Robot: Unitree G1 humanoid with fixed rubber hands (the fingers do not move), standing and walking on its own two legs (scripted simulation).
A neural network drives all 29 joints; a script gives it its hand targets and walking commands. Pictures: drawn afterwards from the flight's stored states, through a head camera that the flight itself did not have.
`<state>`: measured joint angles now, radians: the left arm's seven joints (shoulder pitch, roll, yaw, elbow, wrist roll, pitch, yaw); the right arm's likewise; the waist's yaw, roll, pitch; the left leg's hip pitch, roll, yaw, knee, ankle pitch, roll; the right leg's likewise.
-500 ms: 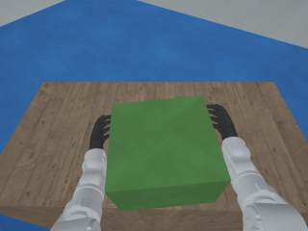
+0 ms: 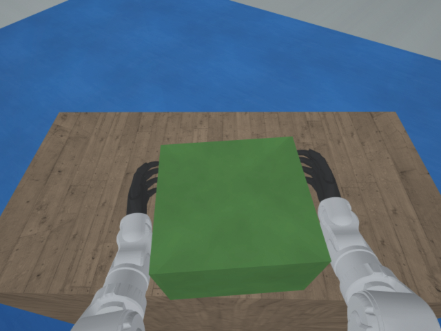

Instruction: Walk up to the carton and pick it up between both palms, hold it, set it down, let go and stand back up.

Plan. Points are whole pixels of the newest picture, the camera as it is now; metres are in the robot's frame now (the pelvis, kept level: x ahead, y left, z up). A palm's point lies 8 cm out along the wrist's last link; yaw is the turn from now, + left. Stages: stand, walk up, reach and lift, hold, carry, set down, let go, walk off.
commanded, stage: set down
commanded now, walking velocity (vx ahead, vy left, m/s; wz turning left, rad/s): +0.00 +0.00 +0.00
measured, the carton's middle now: (232, 217) +0.34 +0.05 -0.02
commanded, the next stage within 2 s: none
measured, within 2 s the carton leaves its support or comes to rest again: neither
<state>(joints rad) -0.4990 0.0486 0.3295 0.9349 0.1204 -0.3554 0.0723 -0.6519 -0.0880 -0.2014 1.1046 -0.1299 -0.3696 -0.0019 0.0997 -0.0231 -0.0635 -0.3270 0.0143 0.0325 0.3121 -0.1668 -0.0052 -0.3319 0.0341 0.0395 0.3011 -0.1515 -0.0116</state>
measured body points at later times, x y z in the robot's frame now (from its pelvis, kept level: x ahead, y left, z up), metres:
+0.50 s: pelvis +0.00 +0.02 -0.01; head +0.07 +0.03 +0.43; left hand +0.35 +0.26 -0.01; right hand +0.43 -0.14 +0.00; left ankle -0.02 +0.12 -0.74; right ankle -0.01 -0.11 -0.75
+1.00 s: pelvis -0.04 +0.01 -0.01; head +0.02 +0.01 +0.44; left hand +0.26 +0.27 -0.01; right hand +0.37 -0.18 +0.02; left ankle -0.02 +0.12 -0.75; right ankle -0.01 -0.11 -0.75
